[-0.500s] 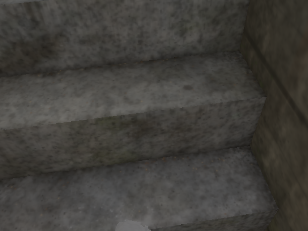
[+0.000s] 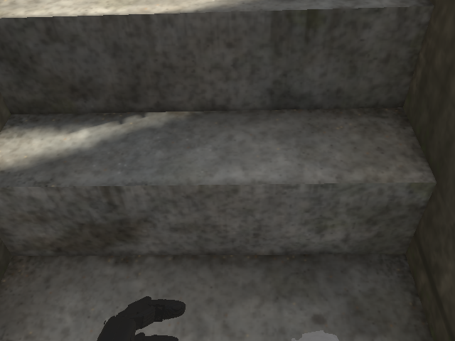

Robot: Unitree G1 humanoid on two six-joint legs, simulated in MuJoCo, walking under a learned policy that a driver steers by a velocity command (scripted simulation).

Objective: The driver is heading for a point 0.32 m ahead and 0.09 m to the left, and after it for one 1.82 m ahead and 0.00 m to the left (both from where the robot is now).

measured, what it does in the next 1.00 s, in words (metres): climbs: right foot 0.22 m higher, then left foot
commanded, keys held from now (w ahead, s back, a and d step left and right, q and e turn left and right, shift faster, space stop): w+q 0.36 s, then q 0.10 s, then e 0.54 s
